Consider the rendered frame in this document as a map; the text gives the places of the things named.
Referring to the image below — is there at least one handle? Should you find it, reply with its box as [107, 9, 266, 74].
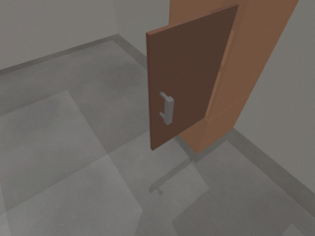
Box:
[159, 91, 174, 125]

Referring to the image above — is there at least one cupboard door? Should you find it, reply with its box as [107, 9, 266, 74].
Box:
[146, 3, 239, 150]

